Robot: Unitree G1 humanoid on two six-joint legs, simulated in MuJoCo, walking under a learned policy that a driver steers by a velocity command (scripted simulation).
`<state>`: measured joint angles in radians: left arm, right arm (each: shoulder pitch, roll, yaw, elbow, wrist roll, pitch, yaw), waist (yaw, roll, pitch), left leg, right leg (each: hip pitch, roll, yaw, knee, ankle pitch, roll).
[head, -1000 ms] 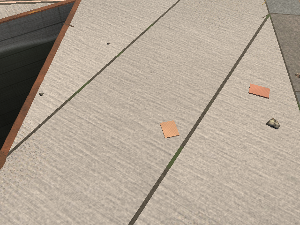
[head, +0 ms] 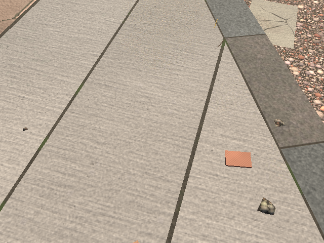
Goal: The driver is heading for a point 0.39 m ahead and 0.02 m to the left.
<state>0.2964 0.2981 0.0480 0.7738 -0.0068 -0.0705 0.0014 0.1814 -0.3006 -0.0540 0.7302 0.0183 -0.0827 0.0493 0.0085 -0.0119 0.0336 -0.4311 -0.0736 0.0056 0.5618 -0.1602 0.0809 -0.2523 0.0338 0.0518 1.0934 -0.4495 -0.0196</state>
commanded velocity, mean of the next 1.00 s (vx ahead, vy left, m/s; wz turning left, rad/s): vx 0.25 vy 0.00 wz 0.24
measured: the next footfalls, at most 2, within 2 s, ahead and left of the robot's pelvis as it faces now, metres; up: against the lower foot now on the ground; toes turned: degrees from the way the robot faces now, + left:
right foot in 0.40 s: +0.43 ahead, -0.08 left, +0.00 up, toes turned +16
left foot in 0.74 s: +0.36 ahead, +0.16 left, +0.00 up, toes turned +12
